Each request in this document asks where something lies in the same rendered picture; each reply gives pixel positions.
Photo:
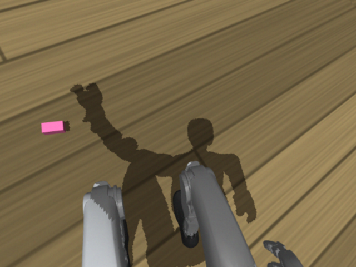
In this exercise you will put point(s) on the right robot foot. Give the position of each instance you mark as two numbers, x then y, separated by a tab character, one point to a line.
188	241

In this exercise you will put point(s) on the small box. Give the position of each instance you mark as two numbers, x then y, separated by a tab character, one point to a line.
56	127

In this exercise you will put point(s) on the right robot hand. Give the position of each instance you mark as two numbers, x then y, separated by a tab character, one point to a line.
286	257

